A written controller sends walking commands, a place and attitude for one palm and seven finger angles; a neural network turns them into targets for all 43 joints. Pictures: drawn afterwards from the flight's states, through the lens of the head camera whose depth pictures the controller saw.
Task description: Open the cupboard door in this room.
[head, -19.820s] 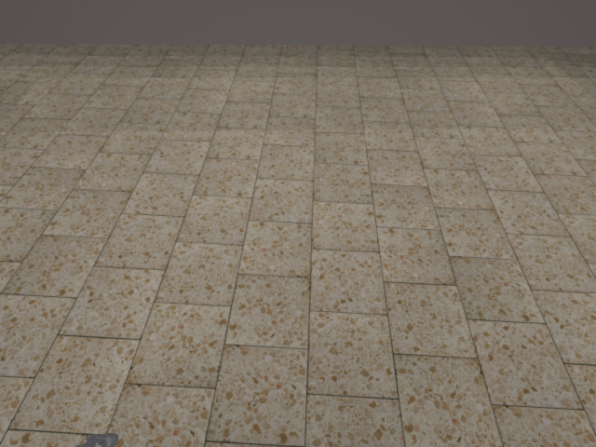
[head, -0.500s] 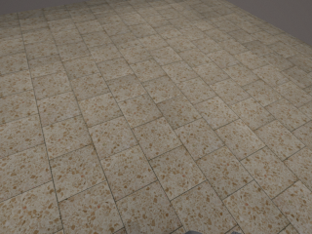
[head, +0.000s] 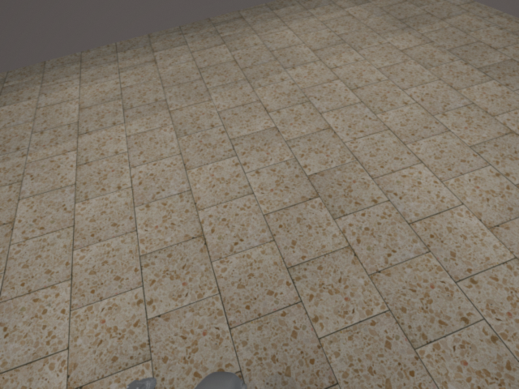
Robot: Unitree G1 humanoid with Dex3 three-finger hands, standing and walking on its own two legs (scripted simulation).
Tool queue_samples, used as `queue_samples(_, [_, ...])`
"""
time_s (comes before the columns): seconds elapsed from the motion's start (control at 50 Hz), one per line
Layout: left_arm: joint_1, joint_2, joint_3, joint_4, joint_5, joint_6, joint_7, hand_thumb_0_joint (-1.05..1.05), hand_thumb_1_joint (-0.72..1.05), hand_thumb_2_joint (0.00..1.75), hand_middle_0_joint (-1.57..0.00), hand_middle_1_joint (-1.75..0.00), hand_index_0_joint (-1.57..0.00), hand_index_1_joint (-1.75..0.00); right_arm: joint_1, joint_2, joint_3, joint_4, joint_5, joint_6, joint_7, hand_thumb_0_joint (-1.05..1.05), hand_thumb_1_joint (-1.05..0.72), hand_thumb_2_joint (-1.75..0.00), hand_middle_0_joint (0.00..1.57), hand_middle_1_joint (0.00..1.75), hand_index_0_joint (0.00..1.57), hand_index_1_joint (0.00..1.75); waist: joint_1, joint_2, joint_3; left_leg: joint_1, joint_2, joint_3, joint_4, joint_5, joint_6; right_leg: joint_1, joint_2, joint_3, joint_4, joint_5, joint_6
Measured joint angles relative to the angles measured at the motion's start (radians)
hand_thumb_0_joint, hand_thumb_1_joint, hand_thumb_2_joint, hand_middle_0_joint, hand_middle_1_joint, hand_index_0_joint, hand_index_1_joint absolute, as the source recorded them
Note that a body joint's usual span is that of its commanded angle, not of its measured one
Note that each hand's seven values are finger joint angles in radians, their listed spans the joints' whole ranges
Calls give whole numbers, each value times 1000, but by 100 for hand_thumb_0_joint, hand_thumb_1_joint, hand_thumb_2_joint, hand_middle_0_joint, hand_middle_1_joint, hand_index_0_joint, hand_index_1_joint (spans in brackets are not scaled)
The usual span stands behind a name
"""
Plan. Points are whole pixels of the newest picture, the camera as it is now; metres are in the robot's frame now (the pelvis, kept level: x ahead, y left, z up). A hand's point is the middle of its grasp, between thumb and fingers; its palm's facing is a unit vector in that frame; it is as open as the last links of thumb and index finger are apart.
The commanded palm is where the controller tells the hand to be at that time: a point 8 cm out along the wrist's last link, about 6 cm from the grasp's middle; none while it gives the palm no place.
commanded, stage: turn or walk to find it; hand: left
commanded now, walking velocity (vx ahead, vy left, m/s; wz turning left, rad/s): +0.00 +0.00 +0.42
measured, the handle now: out of the picture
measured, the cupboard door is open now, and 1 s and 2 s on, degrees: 0 0 0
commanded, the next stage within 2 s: stand and wait in 1.24 s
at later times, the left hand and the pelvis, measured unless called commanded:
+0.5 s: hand out of the picture -0.05 +0.27 -0.18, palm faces +0.28 -0.93 -0.24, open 7.4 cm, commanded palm none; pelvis -0.02 +0.05 +0.00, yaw +13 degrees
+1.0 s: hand out of the picture -0.03 +0.19 -0.14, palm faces +0.42 -0.86 -0.27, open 7.3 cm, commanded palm none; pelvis -0.03 -0.01 +0.00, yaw +26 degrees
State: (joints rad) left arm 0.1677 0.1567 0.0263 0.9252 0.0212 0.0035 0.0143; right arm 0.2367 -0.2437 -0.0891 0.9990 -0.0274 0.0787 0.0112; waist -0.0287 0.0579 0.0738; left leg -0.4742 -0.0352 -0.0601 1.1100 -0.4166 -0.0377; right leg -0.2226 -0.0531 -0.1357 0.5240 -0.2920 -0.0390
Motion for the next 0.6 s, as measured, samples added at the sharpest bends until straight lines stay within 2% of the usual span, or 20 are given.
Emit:
queue_samples(0.06, [24, -5, -1, 13, 2, 0, 0, 0, 91, 90, -20, -30, -21, -30, -1, -4, 0, 6, -1, 3, 4, 1, -91, -90, 20, 30, 20, 30, 1, -6, 2, -9, 33, 6, 51, 35, -18, 13, -11, -26, -19, 8, 0])
queue_samples(0.12, [46, -3, 2, 26, 5, 0, 2, 0, 91, 90, -20, -30, -21, -30, -8, -2, 4, 14, 0, 7, 4, 1, -91, -90, 20, 30, 20, 30, 10, -20, 4, 15, 58, 14, 6, 22, -30, 18, -25, -50, -25, 9, 1])
queue_samples(0.26, [79, 35, 15, 51, 13, 4, -4, 0, 91, 90, -20, -30, -21, -30, -66, 8, 25, 12, 11, -3, 1, 1, -91, -90, 20, 30, 19, 30, 52, -59, 18, 131, 72, 79, -289, -42, -22, -1, -69, -106, 9, -3, 24])
queue_samples(0.32, [95, 61, 25, 66, 9, 13, -4, 0, 91, 90, -20, -30, -21, -30, -91, 11, 34, -11, 13, -23, 1, 1, -91, -90, 20, 30, 19, 30, 59, -73, 15, 211, 65, 117, -492, 64, -8, -23, -91, -133, 69, -29, 48])
queue_samples(0.34, [100, 72, 30, 69, 5, 20, -4, 0, 91, 90, -20, -30, -21, -30, -98, 14, 35, -19, 11, -34, 2, 1, -91, -90, 20, 30, 19, 30, 60, -82, 12, 223, 58, 119, -532, 119, 14, -42, -104, -133, 112, -46, 58])
queue_samples(0.36, [99, 85, 34, 74, 2, 31, -3, 0, 91, 90, -20, -30, -21, -30, -108, 22, 36, -25, 9, -41, 3, 1, -91, -90, 20, 30, 19, 30, 67, -101, 16, 219, 46, 123, -519, 117, 35, -68, -110, -100, 176, -119, 72])
queue_samples(0.4, [92, 100, 37, 88, 2, 57, 3, 0, 91, 90, -20, -30, -21, -30, -116, 33, 42, -36, 7, -52, -2, 0, -91, -90, 20, 30, 20, 30, 70, -108, 14, 219, 40, 117, -511, 93, 62, -126, -85, -22, 328, -225, 89])
queue_samples(0.46, [71, 109, 40, 95, 1, 66, -4, 0, 91, 90, -20, -30, -20, -30, -116, 43, 50, -44, 4, -56, -12, 0, -91, -90, 20, 30, 20, 30, 65, -97, 5, 238, 36, 87, -567, 117, 71, -192, -53, 42, 489, -193, 103])
queue_samples(0.52, [50, 110, 39, 81, 1, 55, -10, 0, 91, 90, -20, -30, -20, -30, -111, 50, 56, -43, 5, -58, -14, 0, -91, -89, 20, 30, 20, 30, 65, -91, -1, 257, 26, 66, -627, 159, 75, -224, -44, 75, 535, -135, 116])
queue_samples(0.6, [23, 101, 33, 59, 0, 50, -10, 0, 91, 90, -20, -30, -20, -30, -96, 57, 54, -45, 6, -57, -11, 0, -90, -89, 20, 30, 20, 30, 56, -83, -8, 265, 12, 43, -663, 187, 75, -224, -37, 95, 497, -118, 127])
